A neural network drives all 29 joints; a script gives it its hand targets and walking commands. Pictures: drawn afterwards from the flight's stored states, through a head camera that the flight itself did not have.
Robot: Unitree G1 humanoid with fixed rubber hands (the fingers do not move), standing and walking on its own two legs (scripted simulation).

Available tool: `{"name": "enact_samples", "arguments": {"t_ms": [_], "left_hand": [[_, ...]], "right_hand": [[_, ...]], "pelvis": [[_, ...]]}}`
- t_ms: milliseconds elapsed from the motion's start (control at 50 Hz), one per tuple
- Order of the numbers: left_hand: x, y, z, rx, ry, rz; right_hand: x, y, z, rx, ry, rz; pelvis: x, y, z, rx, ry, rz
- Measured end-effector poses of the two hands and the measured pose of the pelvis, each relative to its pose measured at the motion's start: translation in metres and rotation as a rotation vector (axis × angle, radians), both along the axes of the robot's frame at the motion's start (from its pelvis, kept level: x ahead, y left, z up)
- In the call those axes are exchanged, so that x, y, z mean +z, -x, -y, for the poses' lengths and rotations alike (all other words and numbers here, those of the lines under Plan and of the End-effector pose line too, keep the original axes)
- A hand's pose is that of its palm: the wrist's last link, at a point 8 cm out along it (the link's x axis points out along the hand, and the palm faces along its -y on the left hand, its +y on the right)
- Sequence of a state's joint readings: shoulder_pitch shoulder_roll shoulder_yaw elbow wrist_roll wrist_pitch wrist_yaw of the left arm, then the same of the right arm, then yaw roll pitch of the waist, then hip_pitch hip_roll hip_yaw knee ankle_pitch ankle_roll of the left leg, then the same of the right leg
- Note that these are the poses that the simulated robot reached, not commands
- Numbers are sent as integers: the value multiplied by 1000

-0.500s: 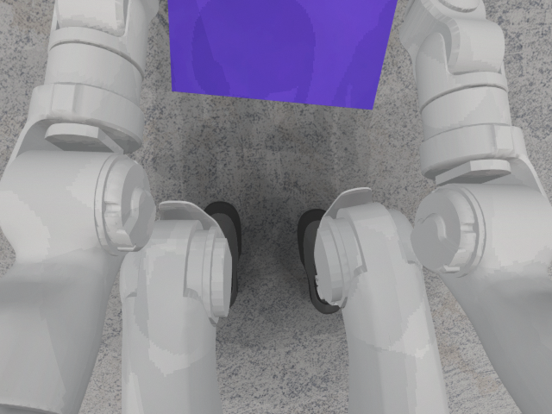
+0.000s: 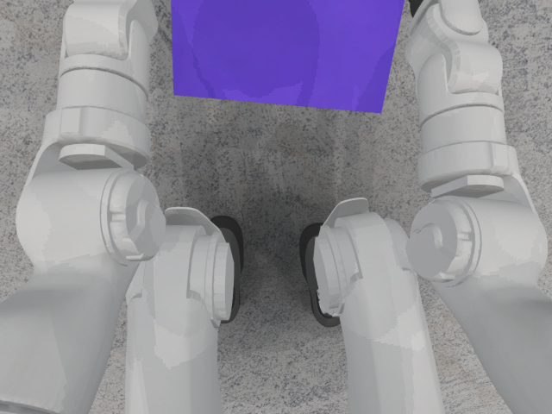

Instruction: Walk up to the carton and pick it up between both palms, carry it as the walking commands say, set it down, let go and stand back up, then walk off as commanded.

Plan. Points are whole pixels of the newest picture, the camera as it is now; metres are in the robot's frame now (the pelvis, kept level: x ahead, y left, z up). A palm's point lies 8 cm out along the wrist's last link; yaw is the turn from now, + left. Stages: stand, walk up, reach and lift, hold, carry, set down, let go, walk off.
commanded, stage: set down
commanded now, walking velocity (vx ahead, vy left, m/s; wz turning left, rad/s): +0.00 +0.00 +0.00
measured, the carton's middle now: (281, 1) +0.55 +0.00 -0.23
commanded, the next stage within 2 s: none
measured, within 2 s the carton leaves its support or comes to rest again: rests again in 1.08 s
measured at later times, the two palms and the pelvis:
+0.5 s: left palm out of the picture +0.57 +0.15 -0.16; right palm out of the picture +0.54 -0.15 -0.16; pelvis +0.00 +0.00 -0.01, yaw +0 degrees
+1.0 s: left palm out of the picture +0.57 +0.15 -0.17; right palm out of the picture +0.55 -0.15 -0.17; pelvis +0.01 +0.00 -0.01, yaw +0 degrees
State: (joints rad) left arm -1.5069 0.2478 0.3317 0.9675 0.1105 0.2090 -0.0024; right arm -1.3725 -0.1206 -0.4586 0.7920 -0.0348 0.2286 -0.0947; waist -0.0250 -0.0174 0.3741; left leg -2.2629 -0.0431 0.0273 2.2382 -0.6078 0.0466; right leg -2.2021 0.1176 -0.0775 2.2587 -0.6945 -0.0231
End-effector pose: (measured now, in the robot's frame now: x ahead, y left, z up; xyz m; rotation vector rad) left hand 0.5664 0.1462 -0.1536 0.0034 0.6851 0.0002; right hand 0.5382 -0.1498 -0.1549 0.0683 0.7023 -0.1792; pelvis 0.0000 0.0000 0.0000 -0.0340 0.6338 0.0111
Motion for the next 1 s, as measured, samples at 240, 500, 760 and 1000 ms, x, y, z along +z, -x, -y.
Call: {"name": "enact_samples", "arguments": {"t_ms": [240, 500, 760, 1000], "left_hand": [[-6, -4, 0, -3, 1, 18], [-9, -6, 1, 6, 13, 21], [-13, -9, 0, 1, 17, 23], [-12, -7, 0, -14, -3, 48]], "right_hand": [[-6, -4, 1, 6, 1, 16], [-8, -6, 3, 31, 1, 17], [-12, -9, 3, 29, -2, 17], [-11, -7, 3, 35, 20, 38]], "pelvis": [[-3, -5, -5, 2, 3, 2], [-7, -5, 0, 0, -10, 24], [-7, -9, 2, -3, -7, 15], [-8, -7, 1, -7, -4, 21]]}}
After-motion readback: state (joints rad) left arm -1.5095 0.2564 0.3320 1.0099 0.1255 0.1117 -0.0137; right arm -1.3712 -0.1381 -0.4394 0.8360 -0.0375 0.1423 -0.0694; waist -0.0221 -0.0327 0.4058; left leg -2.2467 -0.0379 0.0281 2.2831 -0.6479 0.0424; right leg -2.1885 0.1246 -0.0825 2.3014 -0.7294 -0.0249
